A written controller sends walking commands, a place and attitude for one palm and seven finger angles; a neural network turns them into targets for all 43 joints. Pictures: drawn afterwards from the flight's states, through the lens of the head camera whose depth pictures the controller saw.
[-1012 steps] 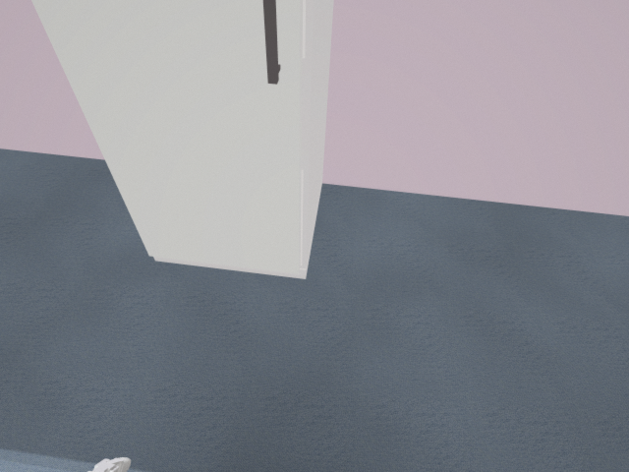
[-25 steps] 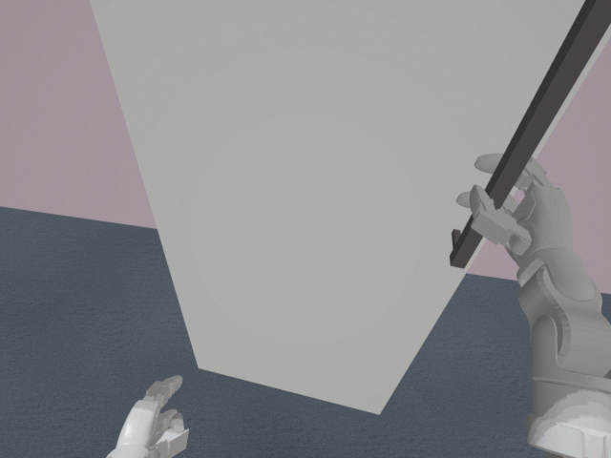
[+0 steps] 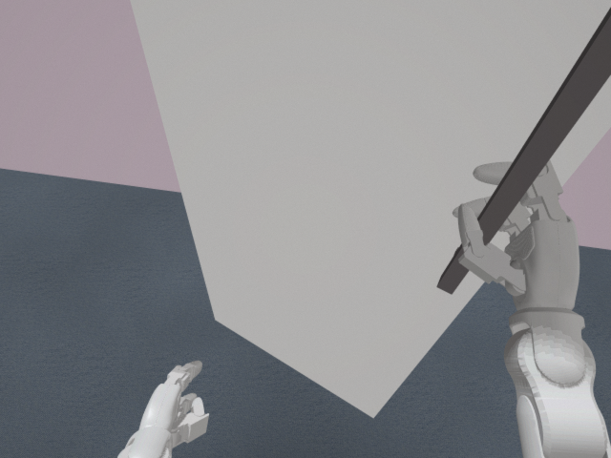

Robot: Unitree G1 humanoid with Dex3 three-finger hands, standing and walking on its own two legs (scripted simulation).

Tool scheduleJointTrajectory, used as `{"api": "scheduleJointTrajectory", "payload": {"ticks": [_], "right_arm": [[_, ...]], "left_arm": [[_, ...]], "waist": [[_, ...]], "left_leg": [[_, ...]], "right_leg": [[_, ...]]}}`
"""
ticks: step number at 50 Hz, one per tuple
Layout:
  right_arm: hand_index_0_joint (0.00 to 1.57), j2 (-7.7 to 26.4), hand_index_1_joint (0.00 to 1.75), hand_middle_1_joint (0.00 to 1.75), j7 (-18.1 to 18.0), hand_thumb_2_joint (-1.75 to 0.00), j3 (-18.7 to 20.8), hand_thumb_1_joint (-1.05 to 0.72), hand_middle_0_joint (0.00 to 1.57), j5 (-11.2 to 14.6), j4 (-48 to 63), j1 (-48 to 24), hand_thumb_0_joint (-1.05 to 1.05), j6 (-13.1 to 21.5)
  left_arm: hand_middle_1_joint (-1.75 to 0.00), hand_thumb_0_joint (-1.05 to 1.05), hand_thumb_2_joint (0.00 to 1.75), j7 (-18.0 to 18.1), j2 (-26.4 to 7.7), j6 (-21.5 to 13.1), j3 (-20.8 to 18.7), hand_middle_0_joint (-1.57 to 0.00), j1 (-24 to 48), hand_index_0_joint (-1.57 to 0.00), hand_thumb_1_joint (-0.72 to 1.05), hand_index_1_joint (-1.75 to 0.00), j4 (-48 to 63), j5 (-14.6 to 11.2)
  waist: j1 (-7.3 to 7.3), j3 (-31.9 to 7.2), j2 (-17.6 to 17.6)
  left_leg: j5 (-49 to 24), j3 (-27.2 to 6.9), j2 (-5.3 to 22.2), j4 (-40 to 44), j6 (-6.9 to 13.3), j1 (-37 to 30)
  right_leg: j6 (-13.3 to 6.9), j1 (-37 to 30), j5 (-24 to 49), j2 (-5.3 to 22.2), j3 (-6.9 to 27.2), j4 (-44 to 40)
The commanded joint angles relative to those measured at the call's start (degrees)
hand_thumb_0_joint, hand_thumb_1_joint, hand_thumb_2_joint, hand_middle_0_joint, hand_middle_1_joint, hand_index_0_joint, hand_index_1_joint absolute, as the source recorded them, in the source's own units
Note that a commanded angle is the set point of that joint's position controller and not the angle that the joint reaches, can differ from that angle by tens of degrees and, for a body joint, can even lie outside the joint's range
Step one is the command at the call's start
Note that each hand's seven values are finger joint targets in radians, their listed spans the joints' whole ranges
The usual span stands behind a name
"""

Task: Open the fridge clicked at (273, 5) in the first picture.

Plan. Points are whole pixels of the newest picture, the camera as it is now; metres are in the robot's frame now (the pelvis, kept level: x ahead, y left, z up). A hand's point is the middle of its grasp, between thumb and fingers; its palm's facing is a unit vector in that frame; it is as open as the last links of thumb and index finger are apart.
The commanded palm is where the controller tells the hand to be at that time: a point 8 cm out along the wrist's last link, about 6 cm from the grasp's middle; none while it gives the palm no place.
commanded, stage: walk backward, drawing the door open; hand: right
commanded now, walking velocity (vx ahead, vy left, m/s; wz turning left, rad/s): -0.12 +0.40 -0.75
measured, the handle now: (523, 162) +0.35 -0.14 +0.27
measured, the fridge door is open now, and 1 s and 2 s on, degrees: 23 48 66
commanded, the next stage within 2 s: stop walking and hold the door back in 1.52 s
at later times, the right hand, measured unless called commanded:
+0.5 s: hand (390, 344) +0.19 -0.03 +0.19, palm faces +0.19 +0.95 -0.23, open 7.4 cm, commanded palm +0.15 -0.08 +0.20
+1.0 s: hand (285, 378) +0.15 +0.05 +0.19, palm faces +0.72 +0.66 -0.21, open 6.8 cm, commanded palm +0.09 +0.04 +0.19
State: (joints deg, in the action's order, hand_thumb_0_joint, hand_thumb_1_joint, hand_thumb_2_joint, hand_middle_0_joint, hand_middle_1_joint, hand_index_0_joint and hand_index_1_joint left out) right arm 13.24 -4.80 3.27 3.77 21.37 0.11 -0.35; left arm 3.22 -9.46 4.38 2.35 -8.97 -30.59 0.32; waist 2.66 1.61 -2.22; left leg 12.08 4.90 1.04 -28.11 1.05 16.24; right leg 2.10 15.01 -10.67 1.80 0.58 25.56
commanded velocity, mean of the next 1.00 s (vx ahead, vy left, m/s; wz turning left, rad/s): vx -0.12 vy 0.39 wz -0.73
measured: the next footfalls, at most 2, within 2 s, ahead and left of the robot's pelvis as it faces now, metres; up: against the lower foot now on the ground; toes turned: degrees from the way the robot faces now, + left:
right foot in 0.34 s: -0.04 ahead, -0.07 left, +0.00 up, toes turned -14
left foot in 0.58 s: +0.01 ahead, +0.31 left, +0.00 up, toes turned -26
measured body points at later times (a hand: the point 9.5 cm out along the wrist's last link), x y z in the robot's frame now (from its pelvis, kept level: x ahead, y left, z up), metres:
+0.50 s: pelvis -0.08 +0.14 +0.00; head +0.00 +0.12 +0.44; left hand +0.12 +0.30 -0.13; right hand +0.17 -0.08 +0.20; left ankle -0.02 +0.27 -0.67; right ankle -0.08 -0.05 -0.74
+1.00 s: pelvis +0.02 +0.36 -0.01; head +0.09 +0.29 +0.43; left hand +0.31 +0.36 -0.12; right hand +0.11 +0.02 +0.20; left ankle +0.17 +0.44 -0.70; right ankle -0.10 +0.18 -0.74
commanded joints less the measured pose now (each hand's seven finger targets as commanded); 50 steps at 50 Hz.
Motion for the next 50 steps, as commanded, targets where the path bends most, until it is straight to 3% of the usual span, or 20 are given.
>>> {"api": "scheduleJointTrajectory", "payload": {"ticks": [1, 7, 10, 14, 15, 16, 17, 18, 23, 27, 30, 31, 33, 38, 39, 40, 41, 44, 47, 50], "right_arm": [[0.45, 5.85, 1.4, 1.4, 0.05, -0.9, 2.25, -0.9, 0.45, -0.63, 19.38, -13.52, 0.0, 7.37], [0.45, 7.64, 1.4, 1.4, -1.15, -0.9, 3.51, -0.9, 0.45, -1.84, 24.35, -13.59, 0.0, 6.69], [0.45, 6.0, 1.4, 1.4, -0.72, -0.9, 2.75, -0.9, 0.45, -2.99, 24.48, -11.56, 0.0, 6.15], [0.45, 2.94, 1.4, 1.4, 0.39, -0.9, -1.8, -0.9, 0.45, -2.69, 25.8, -15.5, 0.0, 6.5], [0.45, 2.65, 1.4, 1.4, 0.54, -0.9, -3.35, -0.9, 0.45, -2.05, 26.7, -17.82, 0.0, 7.0], [0.45, 1.28, 1.4, 1.4, 1.22, -0.9, -5.21, -0.9, 0.45, -1.67, 27.85, -19.79, 0.0, 8.28], [0.45, 2.88, 1.4, 1.4, 1.59, -0.9, -4.27, -0.9, 0.45, -3.9, 25.75, -21.09, 0.0, 9.08], [0.45, 4.99, 1.4, 1.4, 2.13, -0.9, -1.31, -0.9, 0.45, -5.01, 24.46, -19.9, 0.0, 10.02], [0.45, -0.37, 1.4, 1.4, 3.78, -0.9, -4.82, -0.9, 0.45, -4.14, 25.24, -22.69, 0.0, 10.76], [0.45, 0.7, 1.4, 1.4, 3.58, -0.9, -3.94, -0.9, 0.45, -3.41, 24.14, -24.93, 0.0, 11.02], [0.45, 9.19, 1.4, 1.4, 2.43, -0.9, 2.45, -0.9, 0.45, -2.68, 25.52, -26.53, 0.0, 11.48], [0.45, 6.14, 1.4, 1.4, 2.87, -0.9, 2.38, -0.9, 0.45, -2.1, 24.92, -20.46, 0.0, 10.96], [0.45, 3.09, 1.4, 1.4, 3.46, -0.9, -0.22, -0.9, 0.45, -3.12, 25.2, -19.16, 0.0, 10.2], [0.45, 0.99, 1.4, 1.4, 2.61, -0.9, -2.32, -0.9, 0.45, -2.11, 23.74, -18.63, 0.0, 11.3], [0.45, 0.97, 1.4, 1.4, 2.85, -0.9, -3.03, -0.9, 0.45, -1.78, 26.23, -21.13, 0.0, 11.91], [0.45, 0.48, 1.4, 1.4, 3.15, -0.9, -3.14, -0.9, 0.45, -2.01, 27.9, -22.99, 0.0, 13.12], [0.45, 2.04, 1.4, 1.4, 3.02, -0.9, -1.51, -0.9, 0.45, -3.64, 25.58, -23.25, 0.0, 13.8], [0.45, 6.07, 1.4, 1.4, 3.63, -0.9, 3.36, -0.9, 0.45, -3.85, 29.38, -24.35, 0.0, 13.41], [0.45, 1.76, 1.4, 1.4, 3.5, -0.9, 2.14, -0.9, 0.45, -2.52, 23.94, -19.76, 0.0, 10.53], [0.45, 5.83, 1.4, 1.4, 2.12, -0.9, 6.15, -0.9, 0.45, -1.88, 23.11, -20.0, 0.0, 10.56]], "left_arm": [[-0.3, 0.0, 0.9, 0.58, -6.23, -3.84, -3.01, -0.2, 7.9, -0.2, 0.9, -0.3, 7.65, -0.01], [-0.3, 0.0, 0.9, 1.45, -4.18, -5.94, -4.04, -0.2, 6.34, -0.2, 0.9, -0.3, 5.26, -0.68], [-0.3, 0.0, 0.9, 2.05, -3.48, -7.93, -3.77, -0.2, 5.21, -0.2, 0.9, -0.3, 5.11, 0.35], [-0.3, 0.0, 0.9, 2.79, -3.25, -10.82, -2.61, -0.2, 2.09, -0.2, 0.9, -0.3, 5.29, 0.68], [-0.3, 0.0, 0.9, 2.76, -4.44, -11.83, -3.23, -0.2, -0.64, -0.2, 0.9, -0.3, 4.9, 0.46], [-0.3, 0.0, 0.9, 2.19, -7.26, -13.03, -4.65, -0.2, -0.56, -0.2, 0.9, -0.3, 6.92, 1.18], [-0.3, 0.0, 0.9, 1.08, -8.26, -13.06, -5.09, -0.2, 1.19, -0.2, 0.9, -0.3, 6.75, 2.22], [-0.3, 0.0, 0.9, 1.11, -8.02, -12.65, -6.45, -0.2, 3.58, -0.2, 0.9, -0.3, 6.42, 3.04], [-0.3, 0.0, 0.9, -1.05, -7.56, -13.33, -6.79, -0.2, 6.84, -0.2, 0.9, -0.3, 2.49, 0.43], [-0.3, 0.0, 0.9, -1.62, -6.16, -13.75, -7.0, -0.2, 6.75, -0.2, 0.9, -0.3, 1.6, -1.0], [-0.3, 0.0, 0.9, -1.41, -2.48, -12.42, -5.4, -0.2, 7.57, -0.2, 0.9, -0.3, 1.84, -1.69], [-0.3, 0.0, 0.9, -0.07, -4.04, -13.12, -7.79, -0.2, 9.01, -0.2, 0.9, -0.3, 2.87, -2.44], [-0.3, 0.0, 0.9, 1.19, -2.64, -13.52, -5.75, -0.2, 11.32, -0.2, 0.9, -0.3, 3.69, -0.9], [-0.3, 0.0, 0.9, 2.3, -2.39, -13.44, -4.11, -0.2, 5.13, -0.2, 0.9, -0.3, 4.2, 0.36], [-0.3, 0.0, 0.9, 1.97, -3.64, -13.59, -4.91, -0.2, 2.24, -0.2, 0.9, -0.3, 4.61, 0.48], [-0.3, 0.0, 0.9, 1.14, -8.06, -13.51, -7.07, -0.2, 4.1, -0.2, 0.9, -0.3, 5.44, 1.36], [-0.3, 0.0, 0.9, -0.75, -9.64, -12.79, -7.46, -0.2, 4.02, -0.2, 0.9, -0.3, 5.33, 1.22], [-0.3, 0.0, 0.9, -0.21, -8.33, -12.63, -7.78, -0.2, 11.27, -0.2, 0.9, -0.3, 3.4, 1.26], [-0.3, 0.0, 0.9, -0.7, -7.91, -13.56, -7.62, -0.2, 6.7, -0.2, 0.9, -0.3, 2.87, -0.55], [-0.3, 0.0, 0.9, -0.5, -7.67, -13.46, -6.53, -0.2, 7.09, -0.2, 0.9, -0.3, 5.13, -2.04]], "waist": [[-0.46, -12.44, -4.57], [-0.59, -15.03, 10.71], [-1.62, -15.29, 11.79], [0.21, -11.83, 6.58], [2.61, -11.71, 0.98], [3.08, -9.76, -13.14], [0.62, -10.27, -11.41], [0.51, -11.52, -6.32], [-2.32, -12.63, -3.67], [-0.96, -17.31, -12.28], [-1.06, -16.94, 8.63], [-3.78, -17.91, 24.37], [-3.85, -12.63, 15.21], [0.63, -14.29, 8.2], [3.16, -18.03, 4.0], [1.15, -19.77, -8.26], [1.28, -17.05, -2.89], [-1.48, -11.51, -8.59], [-2.01, -13.64, -10.7], [-2.44, -14.84, -13.49]], "left_leg": [[2.33, -3.67, -0.7, -0.31, -2.5, -8.86], [20.94, -6.49, 11.54, 16.75, 3.1, 0.95], [10.23, -1.57, 15.88, 13.78, 7.85, -1.93], [-3.24, 6.06, 11.08, 3.33, 5.78, -2.22], [-2.85, 6.0, 7.88, -8.67, 2.93, 4.96], [10.97, 3.96, 0.78, -25.66, -1.94, 22.15], [13.14, -8.64, 0.46, -42.53, -4.18, 22.73], [13.29, -13.68, 1.62, -48.36, -3.31, 22.18], [7.4, -7.9, -0.58, -24.73, -3.25, 3.96], [5.38, 0.36, -5.02, 5.93, -4.0, -12.69], [-17.96, -3.55, 9.32, 7.11, 3.08, -15.58], [-22.39, -7.89, 16.74, 7.17, 7.5, -14.38], [-35.74, -7.43, 17.3, 0.79, 11.72, -15.34], [-43.24, 5.11, 9.76, -17.47, 4.97, -8.67], [-25.91, 4.39, 6.57, -29.95, 0.69, 9.56], [16.07, -1.21, -0.58, -42.52, -4.45, 27.6], [21.02, -10.35, 0.69, -48.58, -3.36, 28.3], [14.26, -16.63, 4.22, -44.87, -3.25, 26.54], [5.67, -6.51, 0.62, -20.87, -3.75, 2.08], [2.33, 0.98, -2.95, -4.85, -5.56, -10.89]], "right_leg": [[-5.79, 6.61, 1.62, 7.21, 10.9, -9.02], [-1.38, 2.6, -8.94, -3.24, -3.07, 15.87], [-1.49, 8.76, -14.86, -0.85, -4.51, 34.13], [-1.58, 1.79, -9.15, 2.0, -4.92, 10.62], [-2.86, -6.76, -1.59, 3.71, 0.06, -2.3], [-8.81, -14.65, 7.71, 20.62, 28.82, -13.74], [-14.94, -12.21, 9.89, 31.11, 47.4, -18.09], [-16.48, -7.48, 7.26, 31.82, 51.25, -15.62], [-7.19, -0.57, 0.32, 12.27, 14.62, -6.35], [-4.71, -2.6, -2.57, 5.33, 13.65, -3.85], [0.29, 10.12, -12.91, -3.59, -3.13, 23.41], [-0.45, 12.6, -23.02, -3.55, -2.85, 39.99], [-1.13, 18.94, -24.07, 0.14, -1.02, 46.2], [-1.59, -2.13, -4.98, -0.43, -9.82, 2.45], [-5.03, -23.94, 16.9, 7.29, 0.3, -4.74], [-14.34, -36.1, 43.98, 28.3, 30.42, -5.02], [-17.54, -33.74, 44.01, 32.34, 34.45, -4.15], [-16.24, -17.66, 21.25, 28.23, 27.97, -3.74], [-7.14, -3.14, 9.4, 14.2, 5.31, -3.02], [-6.28, 1.51, -0.17, 10.62, 3.89, 0.0]]}}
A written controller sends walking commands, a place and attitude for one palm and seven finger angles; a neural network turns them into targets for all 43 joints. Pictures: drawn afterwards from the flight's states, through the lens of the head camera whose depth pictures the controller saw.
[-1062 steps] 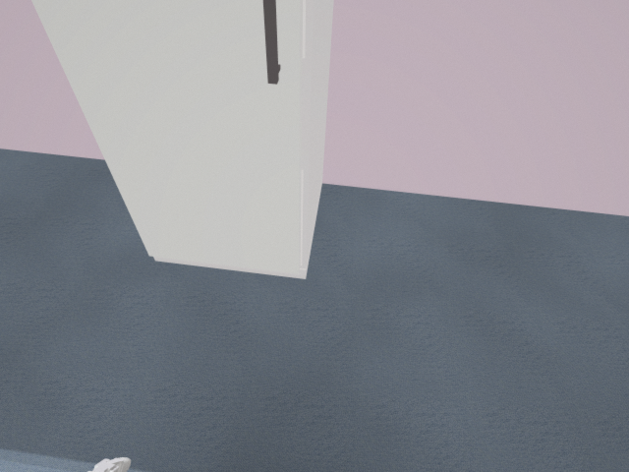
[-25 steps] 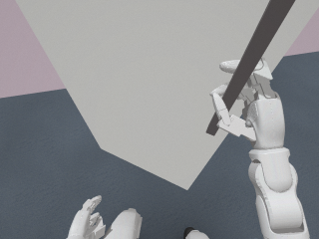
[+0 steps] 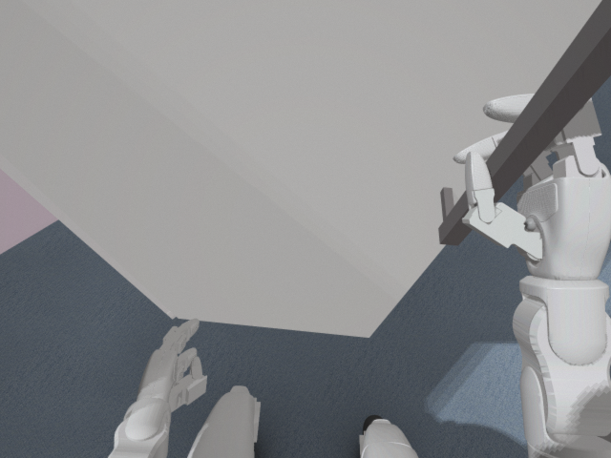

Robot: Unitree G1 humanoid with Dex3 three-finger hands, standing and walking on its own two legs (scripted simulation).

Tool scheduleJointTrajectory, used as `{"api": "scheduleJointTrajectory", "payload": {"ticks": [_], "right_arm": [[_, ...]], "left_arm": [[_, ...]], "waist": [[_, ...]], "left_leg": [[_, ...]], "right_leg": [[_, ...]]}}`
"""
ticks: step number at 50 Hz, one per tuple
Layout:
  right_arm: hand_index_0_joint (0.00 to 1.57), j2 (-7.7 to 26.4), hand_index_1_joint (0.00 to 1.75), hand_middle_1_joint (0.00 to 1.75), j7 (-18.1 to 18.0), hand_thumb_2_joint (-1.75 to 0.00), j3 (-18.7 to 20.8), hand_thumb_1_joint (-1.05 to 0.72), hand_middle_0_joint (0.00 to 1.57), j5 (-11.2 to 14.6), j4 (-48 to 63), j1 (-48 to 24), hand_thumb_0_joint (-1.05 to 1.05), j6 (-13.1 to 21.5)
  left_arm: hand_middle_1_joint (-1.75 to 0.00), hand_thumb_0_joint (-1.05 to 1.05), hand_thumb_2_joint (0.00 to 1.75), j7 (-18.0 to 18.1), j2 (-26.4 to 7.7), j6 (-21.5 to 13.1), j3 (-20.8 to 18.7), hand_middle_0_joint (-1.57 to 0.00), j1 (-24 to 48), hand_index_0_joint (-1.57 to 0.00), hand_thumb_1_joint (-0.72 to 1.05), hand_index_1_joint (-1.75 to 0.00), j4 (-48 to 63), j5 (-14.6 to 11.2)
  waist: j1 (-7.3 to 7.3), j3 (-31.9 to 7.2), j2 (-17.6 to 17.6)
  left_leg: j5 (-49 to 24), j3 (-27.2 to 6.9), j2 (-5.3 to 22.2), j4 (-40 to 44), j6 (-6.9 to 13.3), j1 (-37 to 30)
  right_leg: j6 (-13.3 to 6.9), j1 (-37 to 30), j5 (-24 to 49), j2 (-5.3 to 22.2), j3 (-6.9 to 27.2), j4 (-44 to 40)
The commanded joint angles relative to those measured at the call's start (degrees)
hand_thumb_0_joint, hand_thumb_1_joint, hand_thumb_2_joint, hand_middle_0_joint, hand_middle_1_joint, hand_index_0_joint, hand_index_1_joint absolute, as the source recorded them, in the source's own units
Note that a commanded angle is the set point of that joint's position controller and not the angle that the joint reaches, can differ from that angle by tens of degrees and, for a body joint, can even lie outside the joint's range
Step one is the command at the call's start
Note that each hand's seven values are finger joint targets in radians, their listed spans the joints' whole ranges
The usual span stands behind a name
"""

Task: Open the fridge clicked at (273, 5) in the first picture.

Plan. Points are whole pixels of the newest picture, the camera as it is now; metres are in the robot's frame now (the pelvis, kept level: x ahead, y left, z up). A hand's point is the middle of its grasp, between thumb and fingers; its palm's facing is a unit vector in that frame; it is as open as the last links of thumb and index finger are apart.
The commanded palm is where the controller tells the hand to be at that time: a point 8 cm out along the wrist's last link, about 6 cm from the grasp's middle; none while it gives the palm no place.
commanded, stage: walk backward, drawing the door open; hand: right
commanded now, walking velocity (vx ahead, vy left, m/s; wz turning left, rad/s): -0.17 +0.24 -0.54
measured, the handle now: (541, 88) +0.36 -0.14 +0.28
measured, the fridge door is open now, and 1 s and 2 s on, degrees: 48 66 65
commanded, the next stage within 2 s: stop walking and hold the door back in 0.52 s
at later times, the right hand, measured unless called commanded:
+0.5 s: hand (453, 313) +0.23 -0.08 +0.20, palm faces +0.58 +0.78 -0.24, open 6.3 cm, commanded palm +0.16 -0.11 +0.21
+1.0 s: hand (436, 370) +0.19 -0.06 +0.22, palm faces +0.77 +0.61 -0.19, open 5.8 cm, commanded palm +0.14 -0.09 +0.20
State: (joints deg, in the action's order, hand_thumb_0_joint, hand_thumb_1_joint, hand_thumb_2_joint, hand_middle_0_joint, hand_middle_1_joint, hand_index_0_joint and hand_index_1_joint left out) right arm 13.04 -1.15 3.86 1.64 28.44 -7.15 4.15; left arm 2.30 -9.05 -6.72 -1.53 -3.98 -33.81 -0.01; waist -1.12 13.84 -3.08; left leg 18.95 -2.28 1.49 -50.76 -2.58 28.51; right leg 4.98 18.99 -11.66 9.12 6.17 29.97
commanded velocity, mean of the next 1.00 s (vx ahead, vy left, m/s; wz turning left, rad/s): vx -0.05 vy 0.03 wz -0.37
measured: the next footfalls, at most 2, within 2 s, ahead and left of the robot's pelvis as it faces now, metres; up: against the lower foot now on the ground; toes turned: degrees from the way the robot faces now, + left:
left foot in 0.06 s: +0.09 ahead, +0.21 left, +0.00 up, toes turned -2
right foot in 0.32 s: +0.01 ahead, +0.04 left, +0.00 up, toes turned -23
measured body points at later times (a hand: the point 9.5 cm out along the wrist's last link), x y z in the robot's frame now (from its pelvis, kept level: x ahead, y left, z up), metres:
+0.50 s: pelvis +0.01 +0.21 +0.01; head +0.08 +0.17 +0.45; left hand +0.25 +0.35 -0.09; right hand +0.19 -0.12 +0.22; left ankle +0.09 +0.33 -0.67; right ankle -0.03 +0.06 -0.73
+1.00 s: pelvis -0.02 +0.33 +0.01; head +0.00 +0.31 +0.46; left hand +0.28 +0.46 -0.07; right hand +0.14 -0.09 +0.23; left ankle +0.12 +0.38 -0.73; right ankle -0.12 +0.25 -0.71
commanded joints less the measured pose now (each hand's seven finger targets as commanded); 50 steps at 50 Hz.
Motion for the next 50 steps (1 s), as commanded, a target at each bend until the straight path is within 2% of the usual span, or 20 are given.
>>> {"api": "scheduleJointTrajectory", "payload": {"ticks": [1, 3, 5, 7, 9, 13, 14, 16, 17, 18, 23, 26, 28, 29, 30, 33, 34, 37, 46, 50], "right_arm": [[0.45, 7.76, 1.4, 1.4, -2.01, -0.9, 7.04, -0.9, 0.45, 0.46, 15.8, -13.04, 0.0, 6.0], [0.45, 15.35, 1.4, 1.4, -3.77, -0.9, 12.86, -0.9, 0.45, 0.24, 16.46, -11.74, 0.0, 5.1], [0.45, 17.91, 1.4, 1.4, -4.81, -0.9, 16.68, -0.9, 0.45, 0.63, 20.4, -9.91, 0.0, 5.38], [0.45, 13.87, 1.4, 1.4, -5.33, -0.9, 15.47, -0.9, 0.45, 1.18, 20.05, -4.81, 0.0, 6.33], [0.45, 13.3, 1.4, 1.4, -5.84, -0.9, 15.29, -0.9, 0.45, 1.72, 19.65, -2.87, 0.0, 6.28], [0.45, 11.29, 1.4, 1.4, -5.57, -0.9, 12.61, -0.9, 0.45, 2.19, 17.73, -3.16, 0.0, 5.9], [0.45, 11.42, 1.4, 1.4, -5.53, -0.9, 12.02, -0.9, 0.45, 2.1, 18.59, -4.96, 0.0, 6.04], [0.45, 12.48, 1.4, 1.4, -4.61, -0.9, 12.02, -0.9, 0.45, 1.76, 19.34, -8.02, 0.0, 7.62], [0.45, 14.89, 1.4, 1.4, -3.59, -0.9, 13.95, -0.9, 0.45, 0.38, 22.33, -12.58, 0.0, 8.71], [0.45, 18.15, 1.4, 1.4, -3.6, -0.9, 17.03, -0.9, 0.45, 0.68, 24.84, -15.6, 0.0, 9.37], [0.45, 14.28, 1.4, 1.4, -4.53, -0.9, 16.47, -0.9, 0.45, 1.21, 15.53, -7.98, 0.0, 6.62], [0.45, 16.15, 1.4, 1.4, -5.7, -0.9, 19.4, -0.9, 0.45, 2.14, 11.3, -6.37, 0.0, 6.41], [0.45, 18.46, 1.4, 1.4, -6.06, -0.9, 21.85, -0.9, 0.45, 2.12, 10.51, -6.04, 0.0, 6.49], [0.45, 19.51, 1.4, 1.4, -6.1, -0.9, 21.24, -0.9, 0.45, 1.88, 10.77, -7.19, 0.0, 6.37], [0.45, 25.79, 1.4, 1.4, -6.62, -0.9, 26.11, -0.9, 0.45, 1.47, 9.38, -5.08, 0.0, 5.7], [0.45, 23.74, 1.4, 1.4, -7.56, -0.9, 25.05, -0.9, 0.45, 1.53, -1.21, -8.33, 0.0, 4.08], [0.45, 23.2, 1.4, 1.4, -8.15, -0.9, 25.13, -0.9, 0.45, 1.39, -4.32, -12.64, 0.0, 5.16], [0.45, 27.09, 1.4, 1.4, -8.47, -0.9, 26.66, -0.9, 0.45, 1.09, -14.52, -20.23, 0.0, 6.88], [0.45, 26.81, 1.4, 1.4, -7.46, -0.9, 20.44, -0.9, 0.45, 0.57, -25.62, -39.02, 0.0, 8.47], [0.45, 24.67, 1.4, 1.4, -6.64, -0.9, 16.51, -0.9, 0.45, 1.23, -27.44, -46.18, 0.0, 9.57]], "left_arm": [[-0.3, 0.0, 0.9, 0.4, -7.36, -1.99, -2.21, -0.2, 2.2, -0.2, 0.9, -0.3, 8.75, -2.33], [-0.3, 0.0, 0.9, 0.94, -3.71, -1.02, -0.93, -0.2, 1.96, -0.2, 0.9, -0.3, 8.4, -2.16], [-0.3, 0.0, 0.9, 2.05, -5.22, -1.06, -1.81, -0.2, 5.74, -0.2, 0.9, -0.3, 8.66, -1.29], [-0.3, 0.0, 0.9, 2.16, -3.86, -0.21, -0.01, -0.2, 5.55, -0.2, 0.9, -0.3, 7.82, -0.32], [-0.3, 0.0, 0.9, 2.46, -3.9, 0.66, -0.11, -0.2, 4.24, -0.2, 0.9, -0.3, 8.5, -0.36], [-0.3, 0.0, 0.9, 3.37, -5.35, 0.49, -0.72, -0.2, -0.54, -0.2, 0.9, -0.3, 8.52, 0.43], [-0.3, 0.0, 0.9, 3.31, -5.78, 0.46, -1.05, -0.2, -2.78, -0.2, 0.9, -0.3, 8.7, 0.3], [-0.3, 0.0, 0.9, 2.41, -9.22, -0.55, -1.98, -0.2, -1.82, -0.2, 0.9, -0.3, 9.29, 0.5], [-0.3, 0.0, 0.9, 1.6, -7.67, -1.3, -1.57, -0.2, -1.34, -0.2, 0.9, -0.3, 7.88, 0.8], [-0.3, 0.0, 0.9, 1.87, -8.38, -1.43, -2.43, -0.2, -0.76, -0.2, 0.9, -0.3, 7.78, 0.67], [-0.3, 0.0, 0.9, 1.07, -9.47, -2.6, -3.07, -0.2, -3.06, -0.2, 0.9, -0.3, 5.38, -0.78], [-0.3, 0.0, 0.9, 0.89, -9.53, -2.84, -2.42, -0.2, -2.22, -0.2, 0.9, -0.3, 6.79, -1.4], [-0.3, 0.0, 0.9, 0.82, -9.38, -3.0, -2.0, -0.2, -2.61, -0.2, 0.9, -0.3, 6.89, -1.66], [-0.3, 0.0, 0.9, 0.87, -7.4, -2.77, -1.22, -0.2, -2.65, -0.2, 0.9, -0.3, 7.21, -2.03], [-0.3, 0.0, 0.9, 1.15, -6.52, -2.17, -0.98, -0.2, -0.41, -0.2, 0.9, -0.3, 8.04, -1.41], [-0.3, 0.0, 0.9, 1.84, -9.52, -1.56, -1.9, -0.2, -0.19, -0.2, 0.9, -0.3, 4.53, -0.69], [-0.3, 0.0, 0.9, 2.19, -8.15, -1.31, -0.43, -0.2, 1.48, -0.2, 0.9, -0.3, 3.87, -0.72], [-0.3, 0.0, 0.9, 3.63, -9.87, -0.16, -0.19, -0.2, 1.44, -0.2, 0.9, -0.3, 2.87, -0.55], [-0.3, 0.0, 0.9, 2.01, -11.67, 1.5, -0.05, -0.2, -0.26, -0.2, 0.9, -0.3, 3.57, -1.1], [-0.3, 0.0, 0.9, 1.79, -12.34, 2.54, -0.52, -0.2, -2.23, -0.2, 0.9, -0.3, 4.14, -1.27]], "waist": [[1.17, -27.55, -8.76], [1.22, -27.75, 16.82], [-0.61, -27.41, 23.01], [0.04, -26.0, 11.54], [0.54, -28.35, 12.1], [2.18, -29.01, 9.51], [3.76, -31.35, 5.03], [1.61, -30.12, -14.86], [2.61, -29.55, -9.4], [2.58, -29.58, -12.98], [1.43, -28.2, -15.55], [1.35, -27.62, -16.66], [0.8, -27.27, -9.72], [1.52, -26.88, 3.57], [0.62, -26.45, 18.21], [0.57, -25.28, 16.15], [0.56, -25.53, 11.34], [0.33, -25.83, 11.93], [-1.34, -29.81, 13.55], [1.2, -32.27, 4.97]], "left_leg": [[-6.13, 8.65, -2.67, 23.91, -2.17, -26.26], [-10.42, -5.83, 13.04, 34.2, 4.96, -23.86], [-8.73, -15.19, 22.34, 33.17, 14.11, -17.88], [-28.24, -1.76, 18.76, 25.41, 14.86, -26.2], [-40.49, 3.71, 17.38, 21.56, 13.31, -29.01], [-35.62, 7.83, 14.71, 16.25, 10.37, -20.86], [-29.35, 9.45, 12.33, 8.34, 7.74, -14.01], [16.75, 4.56, 1.21, -12.1, -0.41, 12.74], [11.27, -1.58, 1.19, -16.14, 0.34, 11.18], [11.96, -2.16, 1.51, -16.04, -0.08, 12.11], [1.27, 4.11, -0.59, 0.88, -0.71, -2.07], [2.75, 6.89, -2.75, 13.35, -1.33, -13.12], [-10.49, 8.63, -2.65, 27.21, -2.11, -21.68], [-17.62, 4.31, 4.14, 32.62, -0.55, -24.16], [-26.78, -8.61, 17.08, 32.64, 5.89, -23.52], [-19.33, -17.44, 23.38, 31.73, 11.76, -21.55], [-26.98, -9.79, 22.09, 28.87, 11.11, -24.7], [-35.02, -5.08, 20.3, 28.73, 8.21, -24.72], [-12.32, -6.51, 21.75, 35.25, 8.97, -26.53], [-0.87, 1.61, 12.43, 28.32, 3.91, -20.68]], "right_leg": [[-7.45, -0.51, -4.41, 0.41, -2.65, -0.13], [-3.08, 7.62, -21.29, -10.72, -9.35, 26.76], [-4.12, 11.79, -26.55, -8.09, -4.16, 49.99], [-2.92, 14.59, -24.48, -5.75, -6.68, 43.56], [-3.12, 9.72, -24.17, -5.77, -9.73, 27.87], [-3.26, -3.25, -9.97, -6.63, -13.79, 3.01], [-4.3, -14.16, -0.67, -4.59, -11.48, -4.92], [-17.86, -30.78, 47.06, 23.79, 27.24, -10.35], [-16.67, -27.53, 36.58, 22.07, 26.07, -10.69], [-17.31, -27.15, 36.23, 20.34, 25.02, -9.23], [-10.69, -18.25, 30.36, 6.99, -1.2, -4.87], [-10.07, -11.87, 23.13, 6.66, -0.39, -2.85], [-6.79, -6.83, 10.34, 1.56, -3.44, 3.54], [-4.3, -2.76, -3.32, -4.67, -6.03, 12.44], [-2.47, 8.97, -23.73, -10.65, -8.88, 28.57], [-2.15, 15.42, -21.45, -8.59, -1.17, 49.6], [-1.87, 16.53, -17.63, -7.68, -1.4, 50.0], [-2.12, 11.42, -14.26, -9.08, -3.38, 39.89], [-4.97, 1.58, -16.93, -9.84, -8.17, 11.31], [-7.44, -11.97, -9.52, -8.94, -10.06, -10.77]]}}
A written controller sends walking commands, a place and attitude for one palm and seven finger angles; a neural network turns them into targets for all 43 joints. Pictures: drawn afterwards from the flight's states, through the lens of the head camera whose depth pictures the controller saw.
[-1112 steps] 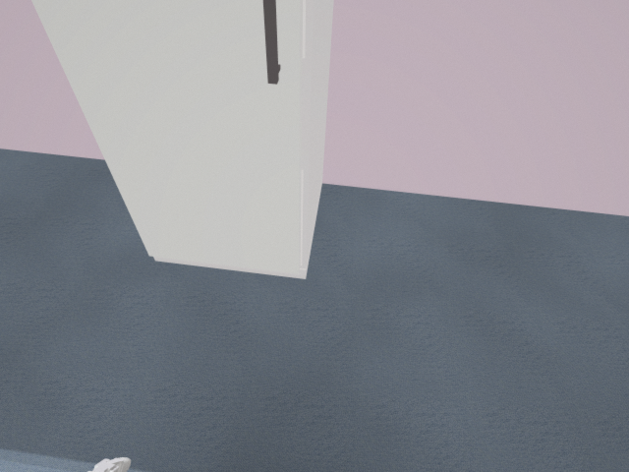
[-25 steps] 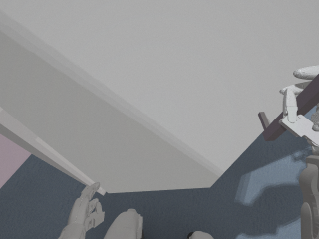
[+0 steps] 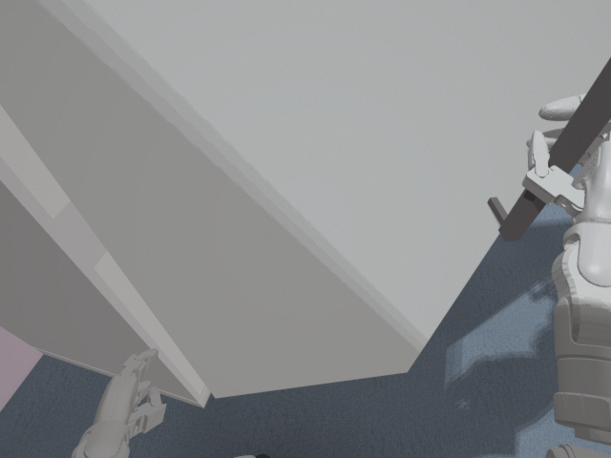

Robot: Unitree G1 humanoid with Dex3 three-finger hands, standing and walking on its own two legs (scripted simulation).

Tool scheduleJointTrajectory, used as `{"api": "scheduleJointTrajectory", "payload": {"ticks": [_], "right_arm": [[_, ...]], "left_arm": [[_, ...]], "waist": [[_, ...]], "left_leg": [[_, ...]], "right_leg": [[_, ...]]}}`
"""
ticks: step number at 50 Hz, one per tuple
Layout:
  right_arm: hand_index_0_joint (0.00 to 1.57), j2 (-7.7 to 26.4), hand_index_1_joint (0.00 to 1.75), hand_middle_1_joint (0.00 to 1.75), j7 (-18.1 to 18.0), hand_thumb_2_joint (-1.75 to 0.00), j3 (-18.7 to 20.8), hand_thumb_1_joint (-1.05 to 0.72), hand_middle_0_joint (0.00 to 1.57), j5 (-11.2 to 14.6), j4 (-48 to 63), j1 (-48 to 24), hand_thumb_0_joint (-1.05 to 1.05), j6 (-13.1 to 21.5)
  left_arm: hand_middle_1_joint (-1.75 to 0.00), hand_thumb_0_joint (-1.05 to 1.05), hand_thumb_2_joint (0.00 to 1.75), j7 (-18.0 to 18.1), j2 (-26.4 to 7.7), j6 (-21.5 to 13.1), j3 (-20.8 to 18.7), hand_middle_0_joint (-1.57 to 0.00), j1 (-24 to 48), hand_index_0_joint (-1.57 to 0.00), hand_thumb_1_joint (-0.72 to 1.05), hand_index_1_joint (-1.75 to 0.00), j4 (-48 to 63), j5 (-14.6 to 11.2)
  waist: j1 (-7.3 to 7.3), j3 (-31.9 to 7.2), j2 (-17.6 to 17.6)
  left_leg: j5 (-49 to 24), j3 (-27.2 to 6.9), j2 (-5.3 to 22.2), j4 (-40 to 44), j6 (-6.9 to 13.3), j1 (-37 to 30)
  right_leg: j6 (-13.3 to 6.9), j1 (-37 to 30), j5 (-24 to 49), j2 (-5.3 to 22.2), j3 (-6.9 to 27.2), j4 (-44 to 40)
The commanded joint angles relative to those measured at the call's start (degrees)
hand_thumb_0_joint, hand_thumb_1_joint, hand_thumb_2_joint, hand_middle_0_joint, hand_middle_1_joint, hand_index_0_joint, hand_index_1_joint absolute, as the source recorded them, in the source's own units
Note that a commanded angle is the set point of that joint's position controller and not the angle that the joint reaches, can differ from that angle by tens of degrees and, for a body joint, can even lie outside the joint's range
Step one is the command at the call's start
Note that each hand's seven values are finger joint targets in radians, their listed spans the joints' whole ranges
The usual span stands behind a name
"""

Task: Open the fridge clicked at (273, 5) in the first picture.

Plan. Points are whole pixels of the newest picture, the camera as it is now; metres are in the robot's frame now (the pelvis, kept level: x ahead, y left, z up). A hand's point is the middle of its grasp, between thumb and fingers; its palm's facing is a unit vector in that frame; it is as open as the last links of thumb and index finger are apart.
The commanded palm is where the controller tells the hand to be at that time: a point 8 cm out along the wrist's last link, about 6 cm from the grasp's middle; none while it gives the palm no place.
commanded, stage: stop walking and hold the door back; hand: right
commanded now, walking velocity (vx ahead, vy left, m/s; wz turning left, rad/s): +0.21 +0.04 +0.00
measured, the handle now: (577, 102) +0.41 -0.23 +0.27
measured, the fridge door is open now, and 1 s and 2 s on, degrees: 66 65 64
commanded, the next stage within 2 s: loosen the grip on the handle in 0.90 s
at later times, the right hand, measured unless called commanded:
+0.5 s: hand (529, 149) +0.41 -0.21 +0.21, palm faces +0.29 +0.93 -0.21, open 5.5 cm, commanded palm +0.36 -0.27 +0.19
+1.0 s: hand (537, 164) +0.39 -0.22 +0.21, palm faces +0.21 +0.96 -0.18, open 5.6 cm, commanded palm +0.35 -0.27 +0.21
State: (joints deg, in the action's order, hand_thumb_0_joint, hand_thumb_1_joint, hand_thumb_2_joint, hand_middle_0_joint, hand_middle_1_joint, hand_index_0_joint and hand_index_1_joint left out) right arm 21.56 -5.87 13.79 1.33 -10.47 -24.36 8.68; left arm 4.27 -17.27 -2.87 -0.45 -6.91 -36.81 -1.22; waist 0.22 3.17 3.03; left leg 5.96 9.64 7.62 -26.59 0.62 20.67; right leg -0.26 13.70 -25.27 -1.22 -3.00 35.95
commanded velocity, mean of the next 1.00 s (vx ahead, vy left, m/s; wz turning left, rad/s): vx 0.06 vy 0.01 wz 0.00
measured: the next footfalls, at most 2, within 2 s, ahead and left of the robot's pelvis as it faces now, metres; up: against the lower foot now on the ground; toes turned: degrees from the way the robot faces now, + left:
right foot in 0.04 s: +0.00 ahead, -0.12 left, +0.00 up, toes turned -3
left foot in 0.34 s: +0.04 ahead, +0.10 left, +0.00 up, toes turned +4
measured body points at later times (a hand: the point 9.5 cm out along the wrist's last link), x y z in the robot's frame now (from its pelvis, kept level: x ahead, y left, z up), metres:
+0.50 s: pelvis -0.03 +0.00 +0.00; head -0.01 +0.02 +0.44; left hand +0.08 +0.26 -0.13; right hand +0.39 -0.26 +0.23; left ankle +0.00 +0.10 -0.74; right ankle -0.01 -0.13 -0.70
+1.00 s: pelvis -0.02 -0.03 +0.00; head -0.01 -0.03 +0.45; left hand +0.12 +0.20 -0.11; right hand +0.37 -0.27 +0.22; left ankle +0.00 +0.10 -0.74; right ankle +0.02 -0.14 -0.74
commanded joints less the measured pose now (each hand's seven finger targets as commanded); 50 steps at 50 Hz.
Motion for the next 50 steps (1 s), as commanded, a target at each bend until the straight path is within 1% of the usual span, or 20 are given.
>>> {"api": "scheduleJointTrajectory", "payload": {"ticks": [1, 2, 3, 4, 7, 8, 14, 15, 16, 17, 18, 20, 22, 28, 31, 33, 41, 48, 49, 50], "right_arm": [[0.45, 14.39, 1.4, 1.4, -1.61, -0.9, 5.14, -0.9, 0.45, 1.8, 12.08, -31.53, 0.0, 5.51], [0.45, 11.67, 1.4, 1.4, -1.22, -0.9, 2.39, -0.9, 0.45, 1.71, 12.13, -36.22, 0.0, 5.62], [0.45, 9.92, 1.4, 1.4, -1.0, -0.9, -0.45, -0.9, 0.45, 1.72, 10.22, -38.27, 0.0, 5.6], [0.45, 14.48, 1.4, 1.4, -1.49, -0.9, 1.91, -0.9, 0.45, -0.29, 4.72, -41.25, 0.0, 4.72], [0.45, 11.29, 1.4, 1.4, -0.02, -0.9, -0.95, -0.9, 0.45, 0.04, -2.46, -40.16, 0.0, 2.77], [0.45, 8.16, 1.4, 1.4, 0.7, -0.9, -4.1, -0.9, 0.45, 0.4, -2.31, -41.76, 0.0, 2.26], [0.45, 12.63, 1.4, 1.4, 1.49, -0.9, -1.76, -0.9, 0.45, 0.77, -11.69, -45.26, 0.0, 1.62], [0.45, 15.59, 1.4, 1.4, 1.3, -0.9, 0.84, -0.9, 0.45, 0.54, -12.28, -43.41, 0.0, 1.97], [0.45, 17.53, 1.4, 1.4, 1.01, -0.9, 2.15, -0.9, 0.45, 0.06, -13.05, -41.98, 0.0, 2.11], [0.45, 19.97, 1.4, 1.4, 0.79, -0.9, 4.06, -0.9, 0.45, -0.28, -13.85, -41.43, 0.0, 2.13], [0.45, 20.17, 1.4, 1.4, 0.88, -0.9, 5.29, -0.9, 0.45, 0.23, -17.08, -36.61, 0.0, 1.09], [0.45, 22.41, 1.4, 1.4, 0.49, -0.9, 8.0, -0.9, 0.45, 0.51, -14.51, -39.57, 0.0, 1.52], [0.45, 21.99, 1.4, 1.4, 0.47, -0.9, 8.93, -0.9, 0.45, 0.21, -14.25, -38.83, 0.0, 2.64], [0.45, 19.08, 1.4, 1.4, 0.19, -0.9, 8.58, -0.9, 0.45, 1.44, -5.76, -31.14, 0.0, 4.38], [0.45, 15.04, 1.4, 1.4, 0.86, -0.9, 5.51, -0.9, 0.45, 1.46, 0.26, -30.01, 0.0, 4.98], [0.45, 13.95, 1.4, 1.4, 1.01, -0.9, 4.73, -0.9, 0.45, 1.74, 1.19, -27.72, 0.0, 5.07], [0.45, 14.93, 1.4, 1.4, 0.32, -0.9, 5.08, -0.9, 0.45, 1.24, 2.74, -25.56, 0.0, 3.93], [0.45, 15.5, 1.4, 1.4, 0.57, -0.9, 4.06, -0.9, 0.45, 1.52, -5.52, -28.96, 0.0, 3.61], [0.45, 16.17, 1.4, 1.4, 0.43, -0.9, 5.03, -0.9, 0.45, 1.34, -7.25, -28.72, 0.0, 3.68], [0.45, 45.05, 1.4, 1.4, 2.5, -0.9, 22.99, -0.9, 0.45, -7.07, -0.14, -71.8, 0.0, 4.93]], "left_arm": [[-0.3, 0.0, 0.9, -0.09, -5.63, -1.52, -2.04, -0.2, 0.81, -0.2, 0.9, -0.3, 8.0, -0.01], [-0.3, 0.0, 0.9, -0.18, -6.25, -2.05, -1.98, -0.2, 1.42, -0.2, 0.9, -0.3, 8.57, -0.46], [-0.3, 0.0, 0.9, -0.08, -3.94, -2.45, -1.38, -0.2, 0.99, -0.2, 0.9, -0.3, 7.76, -0.72], [-0.3, 0.0, 0.9, 0.6, -3.4, -2.86, -1.17, -0.2, -0.03, -0.2, 0.9, -0.3, 6.18, -0.84], [-0.3, 0.0, 0.9, 1.14, -4.62, -2.9, -1.84, -0.2, -3.4, -0.2, 0.9, -0.3, 4.42, -1.45], [-0.3, 0.0, 0.9, 1.25, -4.26, -2.99, -1.4, -0.2, -3.57, -0.2, 0.9, -0.3, 4.66, -1.53], [-0.3, 0.0, 0.9, 1.73, -4.49, -2.95, -0.05, -0.2, -3.86, -0.2, 0.9, -0.3, 2.68, -0.97], [-0.3, 0.0, 0.9, 1.82, -4.65, -2.78, -0.2, -0.2, -3.62, -0.2, 0.9, -0.3, 2.7, -0.93], [-0.3, 0.0, 0.9, 1.86, -4.18, -2.4, -0.56, -0.2, -3.9, -0.2, 0.9, -0.3, 2.84, -0.88], [-0.3, 0.0, 0.9, 2.11, -3.22, -2.11, -0.82, -0.2, -3.82, -0.2, 0.9, -0.3, 2.96, -0.67], [-0.3, 0.0, 0.9, 1.76, -3.65, -2.45, -1.81, -0.2, -4.9, -0.2, 0.9, -0.3, 3.57, -1.27], [-0.3, 0.0, 0.9, 1.58, -4.36, -3.03, -1.22, -0.2, -3.13, -0.2, 0.9, -0.3, 2.72, -1.19], [-0.3, 0.0, 0.9, 2.04, -3.83, -2.91, -0.2, -0.2, -3.11, -0.2, 0.9, -0.3, 2.14, -0.6], [-0.3, 0.0, 0.9, 2.01, -4.16, -2.59, -0.87, -0.2, -1.86, -0.2, 0.9, -0.3, 3.96, -0.02], [-0.3, 0.0, 0.9, 1.25, -5.54, -2.44, -1.64, -0.2, -0.69, -0.2, 0.9, -0.3, 5.98, -0.79], [-0.3, 0.0, 0.9, 1.19, -4.86, -2.26, -1.17, -0.2, -0.31, -0.2, 0.9, -0.3, 6.55, -0.7], [-0.3, 0.0, 0.9, 1.38, -3.98, -2.39, -0.99, -0.2, -1.82, -0.2, 0.9, -0.3, 6.11, -0.3], [-0.3, 0.0, 0.9, 2.34, -4.11, -2.01, -0.53, -0.2, -1.95, -0.2, 0.9, -0.3, 3.91, -0.2], [-0.3, 0.0, 0.9, 2.37, -4.13, -1.8, -0.32, -0.2, -2.13, -0.2, 0.9, -0.3, 3.83, -0.17], [-0.3, 0.0, 0.9, 0.07, -3.8, -4.53, -4.17, -0.2, -2.51, -0.2, 0.9, -0.3, 4.57, 1.06]], "waist": [[-0.03, -19.87, -11.3], [-0.56, -15.87, -23.63], [0.98, -14.95, -26.58], [1.03, -12.84, -19.2], [-0.11, -14.64, -11.29], [0.24, -14.72, -12.73], [-0.49, -17.2, -12.41], [-0.76, -19.26, -9.61], [-0.56, -21.75, -1.71], [-0.64, -21.21, 7.11], [-1.44, -19.82, 10.56], [-0.83, -17.15, 9.78], [-0.71, -17.32, 6.27], [-0.15, -16.12, 4.09], [-1.14, -17.27, -6.35], [-0.62, -16.53, -14.68], [-0.3, -19.28, -4.08], [-0.29, -16.64, -2.28], [-0.53, -16.5, -2.1], [-3.17, -10.39, 9.25]], "left_leg": [[16.98, -5.92, 0.29, -3.75, -1.35, -5.42], [17.32, -0.4, -5.98, -13.96, -2.6, 1.82], [23.12, -3.88, -6.79, -25.97, -1.81, 9.32], [20.42, -8.62, -5.66, -30.53, -1.12, 12.85], [16.05, -6.59, -6.05, -24.8, -2.0, 13.17], [15.6, -5.38, -6.48, -22.0, -2.01, 11.72], [10.14, -3.55, -8.3, -1.03, -1.24, -7.49], [6.92, -6.2, -6.6, 2.6, -0.25, -15.54], [3.85, -15.39, 0.72, 3.18, 3.06, -24.59], [-4.42, -29.32, 10.2, 5.16, 8.11, -29.72], [-4.9, -34.34, 14.9, 7.51, 11.19, -29.64], [-7.13, -29.31, 13.78, 6.14, 10.08, -26.56], [-8.36, -19.68, 10.33, 5.46, 8.21, -20.69], [-0.46, -13.24, 4.5, 4.89, 3.66, -12.05], [3.22, -10.78, -2.93, -0.75, -0.36, -9.68], [6.21, -8.16, -5.92, -4.4, -1.63, -10.46], [-4.21, -13.47, -1.53, 1.18, -0.13, -12.04], [1.7, -13.3, -2.16, 3.51, -0.79, -7.69], [1.79, -12.57, -2.38, 3.06, -0.93, -8.36], [-5.45, -18.14, -2.35, 8.48, -0.18, -7.59]], "right_leg": [[-5.72, -8.49, 0.52, 9.43, 8.95, -21.07], [-9.33, -7.63, 1.72, 18.13, 19.11, -22.82], [-12.15, -8.85, 2.43, 23.51, 26.59, -25.48], [-12.91, -8.73, 8.08, 22.76, 26.8, -22.61], [-10.54, -15.63, 25.48, 17.15, 14.16, -14.91], [-9.93, -16.21, 28.2, 16.25, 12.4, -14.51], [-6.66, -7.63, 25.73, 15.11, 9.08, -8.54], [-4.95, -2.82, 24.42, 13.52, 6.64, -4.45], [-3.0, 5.71, 20.08, 9.84, 2.8, 4.53], [-0.1, 15.33, 3.63, 3.81, -0.55, 13.75], [0.51, 20.46, -7.49, 1.61, 3.53, 22.28], [1.07, 20.6, -3.95, 4.53, 7.36, 24.18], [0.99, 14.26, -0.23, 4.45, 4.15, 17.57], [1.08, -2.15, 15.56, 2.56, -1.16, -7.7], [-1.65, -5.76, 28.58, 10.83, 6.18, -12.16], [-4.23, -2.04, 27.41, 14.14, 10.54, -14.66], [-0.1, -1.77, 21.07, 8.54, 2.22, -6.83], [-0.78, -3.11, 17.45, 8.59, 3.08, -9.0], [-1.0, -2.07, 18.13, 9.16, 3.99, -9.5], [-2.18, 0.89, 17.46, 7.86, -0.81, -5.32]]}}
